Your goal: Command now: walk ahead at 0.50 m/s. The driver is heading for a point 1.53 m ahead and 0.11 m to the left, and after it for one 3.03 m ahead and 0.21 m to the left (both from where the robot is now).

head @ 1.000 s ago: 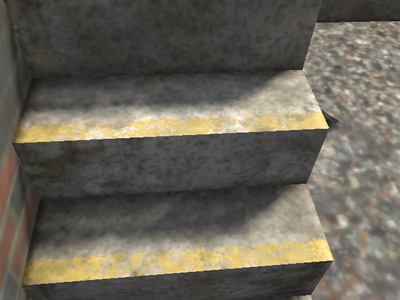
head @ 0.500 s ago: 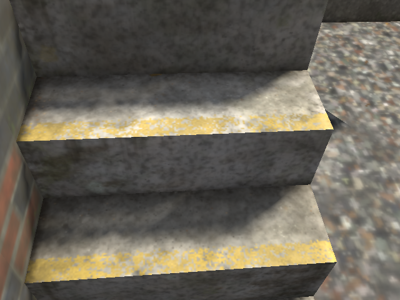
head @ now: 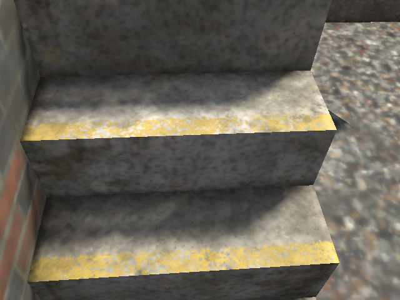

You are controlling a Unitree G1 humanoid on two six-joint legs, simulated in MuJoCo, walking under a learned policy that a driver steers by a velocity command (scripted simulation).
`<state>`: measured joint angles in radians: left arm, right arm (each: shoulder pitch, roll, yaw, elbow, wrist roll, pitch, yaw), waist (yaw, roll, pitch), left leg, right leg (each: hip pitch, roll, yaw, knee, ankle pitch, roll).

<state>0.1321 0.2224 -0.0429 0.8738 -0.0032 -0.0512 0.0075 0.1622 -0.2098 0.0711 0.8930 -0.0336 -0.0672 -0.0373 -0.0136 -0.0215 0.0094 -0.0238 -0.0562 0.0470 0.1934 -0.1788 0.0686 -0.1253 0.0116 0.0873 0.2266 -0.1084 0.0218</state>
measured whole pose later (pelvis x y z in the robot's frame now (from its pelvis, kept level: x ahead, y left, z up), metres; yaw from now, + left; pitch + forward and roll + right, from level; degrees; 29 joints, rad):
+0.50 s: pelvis +0.00 +0.00 +0.00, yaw +0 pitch +0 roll +0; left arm 0.13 0.22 -0.04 0.87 -0.01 -0.05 0.01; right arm 0.16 -0.20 0.07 0.88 -0.03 -0.07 -0.04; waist -0.01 -0.02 0.01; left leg -0.02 -0.06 0.04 0.19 -0.17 0.07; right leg -0.13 0.01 0.08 0.23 -0.11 0.02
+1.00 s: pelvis +0.00 +0.00 +0.00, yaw +1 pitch +0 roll +0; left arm 0.12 0.22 -0.04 0.88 0.00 -0.05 0.01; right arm 0.16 -0.19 0.06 0.88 -0.03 -0.07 -0.04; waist -0.01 -0.02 0.01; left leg -0.02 -0.05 0.03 0.19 -0.17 0.06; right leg -0.13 0.01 0.08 0.23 -0.11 0.02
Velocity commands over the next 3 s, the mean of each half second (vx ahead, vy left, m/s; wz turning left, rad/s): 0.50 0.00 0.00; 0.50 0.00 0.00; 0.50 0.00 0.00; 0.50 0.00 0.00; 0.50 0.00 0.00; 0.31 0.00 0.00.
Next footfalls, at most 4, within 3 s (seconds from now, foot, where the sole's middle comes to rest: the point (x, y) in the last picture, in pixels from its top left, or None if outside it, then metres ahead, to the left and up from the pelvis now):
none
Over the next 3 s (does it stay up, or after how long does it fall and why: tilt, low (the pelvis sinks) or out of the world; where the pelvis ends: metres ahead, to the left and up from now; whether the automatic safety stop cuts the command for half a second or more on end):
stays up -0.01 -0.01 0.00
